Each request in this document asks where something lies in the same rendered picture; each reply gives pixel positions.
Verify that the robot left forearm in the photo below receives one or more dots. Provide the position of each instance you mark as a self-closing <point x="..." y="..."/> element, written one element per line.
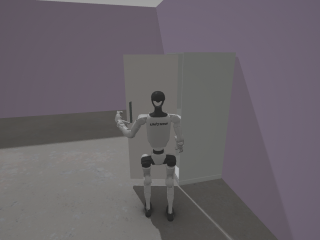
<point x="123" y="128"/>

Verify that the fridge door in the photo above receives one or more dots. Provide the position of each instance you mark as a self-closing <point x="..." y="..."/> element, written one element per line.
<point x="143" y="75"/>

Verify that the left robot upper arm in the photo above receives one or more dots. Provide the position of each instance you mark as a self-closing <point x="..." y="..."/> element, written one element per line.
<point x="140" y="120"/>

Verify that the robot left thigh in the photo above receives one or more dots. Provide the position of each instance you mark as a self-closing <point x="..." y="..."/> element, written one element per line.
<point x="146" y="161"/>

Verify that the handle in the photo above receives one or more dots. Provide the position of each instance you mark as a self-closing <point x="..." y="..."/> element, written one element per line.
<point x="130" y="111"/>

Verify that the robot right forearm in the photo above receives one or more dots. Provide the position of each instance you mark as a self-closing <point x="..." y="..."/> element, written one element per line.
<point x="180" y="144"/>

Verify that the robot left hand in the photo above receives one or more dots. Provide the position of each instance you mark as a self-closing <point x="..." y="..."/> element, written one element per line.
<point x="118" y="117"/>

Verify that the right robot upper arm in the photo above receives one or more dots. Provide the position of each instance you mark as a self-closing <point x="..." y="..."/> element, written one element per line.
<point x="177" y="127"/>

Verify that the humanoid robot head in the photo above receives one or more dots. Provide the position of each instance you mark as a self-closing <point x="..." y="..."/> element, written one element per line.
<point x="158" y="96"/>

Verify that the robot right hand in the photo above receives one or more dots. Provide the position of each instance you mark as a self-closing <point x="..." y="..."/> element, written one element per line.
<point x="180" y="150"/>

